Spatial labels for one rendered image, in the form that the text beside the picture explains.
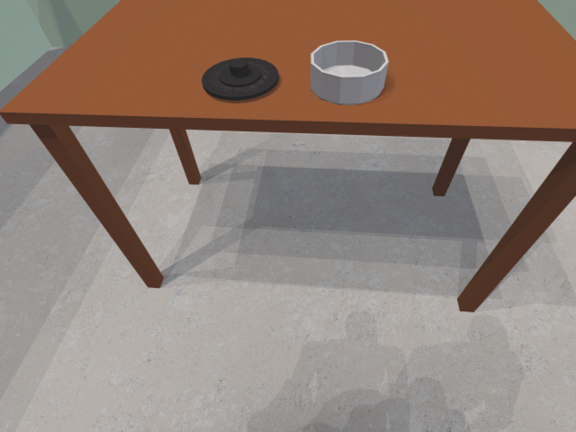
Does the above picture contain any pot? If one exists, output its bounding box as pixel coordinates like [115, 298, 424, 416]
[310, 40, 389, 105]

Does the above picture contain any table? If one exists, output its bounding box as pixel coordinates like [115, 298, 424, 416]
[0, 0, 576, 312]

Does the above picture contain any knob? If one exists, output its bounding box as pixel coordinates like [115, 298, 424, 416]
[229, 58, 248, 76]

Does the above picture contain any lid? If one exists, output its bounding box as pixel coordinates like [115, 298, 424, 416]
[202, 58, 279, 101]

